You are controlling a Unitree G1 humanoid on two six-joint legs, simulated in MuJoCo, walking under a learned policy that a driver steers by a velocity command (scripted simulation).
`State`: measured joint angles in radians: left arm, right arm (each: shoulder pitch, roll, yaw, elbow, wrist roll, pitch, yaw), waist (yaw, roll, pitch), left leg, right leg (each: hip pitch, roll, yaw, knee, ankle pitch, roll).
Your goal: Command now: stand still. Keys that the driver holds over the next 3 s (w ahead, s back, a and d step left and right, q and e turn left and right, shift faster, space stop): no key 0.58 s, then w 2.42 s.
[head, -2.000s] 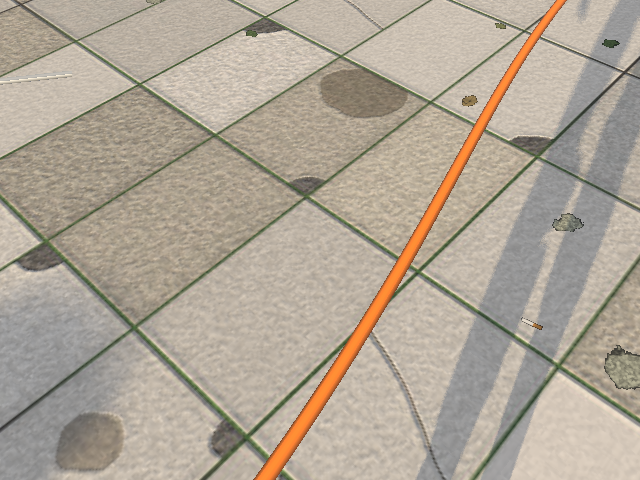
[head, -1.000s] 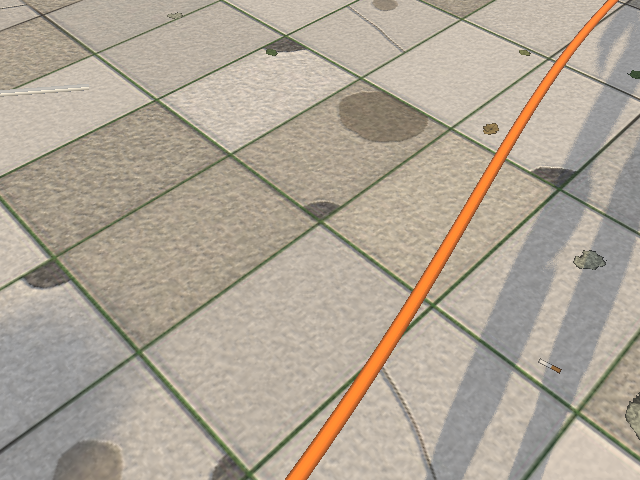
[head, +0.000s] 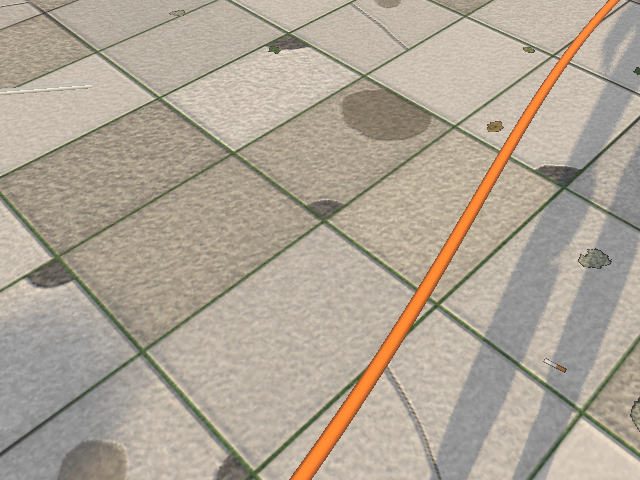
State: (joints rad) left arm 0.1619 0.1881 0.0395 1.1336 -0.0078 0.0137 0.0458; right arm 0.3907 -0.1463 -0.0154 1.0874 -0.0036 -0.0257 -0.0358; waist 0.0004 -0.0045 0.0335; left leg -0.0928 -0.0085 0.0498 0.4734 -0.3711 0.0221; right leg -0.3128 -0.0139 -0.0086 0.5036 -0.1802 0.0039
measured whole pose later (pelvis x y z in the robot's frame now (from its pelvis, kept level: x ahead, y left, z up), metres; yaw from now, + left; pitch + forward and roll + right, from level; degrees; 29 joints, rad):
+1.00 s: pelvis +0.12 -0.06 +0.00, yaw +1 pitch +0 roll +0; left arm 0.26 0.22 0.06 1.08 -0.01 -0.12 -0.02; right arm 0.37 -0.23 -0.06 1.00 0.04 -0.10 -0.01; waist 0.02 0.04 0.01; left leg -0.39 0.04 -0.04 1.21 -0.35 0.07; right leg -0.24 0.01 -0.09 0.51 -0.28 -0.05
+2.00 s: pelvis +0.68 -0.04 -0.01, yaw +1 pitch +2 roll +2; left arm 0.02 0.23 0.06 0.87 -0.01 -0.11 -0.03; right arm 0.39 -0.26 -0.07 1.02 0.01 -0.06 -0.01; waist -0.05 0.00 0.02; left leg 0.00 0.02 0.05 0.51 -0.46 0.00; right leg -0.51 -0.03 -0.05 0.54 -0.07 -0.09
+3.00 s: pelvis +1.23 +0.00 +0.01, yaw +1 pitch +2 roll +2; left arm 0.04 0.24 0.06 0.88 -0.02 -0.07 -0.01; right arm 0.36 -0.24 -0.06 1.00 0.01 -0.09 0.00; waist -0.07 -0.04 0.00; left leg 0.02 -0.05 0.06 0.20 -0.26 0.04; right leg -0.64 -0.11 0.01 0.58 0.06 -0.02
